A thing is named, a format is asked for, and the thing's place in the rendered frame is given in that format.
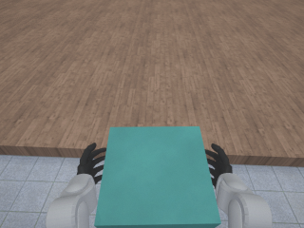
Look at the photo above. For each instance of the carton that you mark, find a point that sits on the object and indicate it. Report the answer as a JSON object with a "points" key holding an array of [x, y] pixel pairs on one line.
{"points": [[156, 177]]}

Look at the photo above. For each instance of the robot left hand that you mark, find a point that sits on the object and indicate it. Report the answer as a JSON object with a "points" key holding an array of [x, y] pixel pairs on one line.
{"points": [[87, 163]]}

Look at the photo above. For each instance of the right robot forearm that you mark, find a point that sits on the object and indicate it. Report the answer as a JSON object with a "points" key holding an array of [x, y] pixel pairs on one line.
{"points": [[243, 208]]}

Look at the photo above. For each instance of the robot right hand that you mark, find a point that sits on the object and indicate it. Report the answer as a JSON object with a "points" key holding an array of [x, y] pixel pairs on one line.
{"points": [[221, 163]]}

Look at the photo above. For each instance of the left robot forearm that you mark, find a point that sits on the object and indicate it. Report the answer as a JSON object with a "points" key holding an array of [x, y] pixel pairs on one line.
{"points": [[76, 202]]}

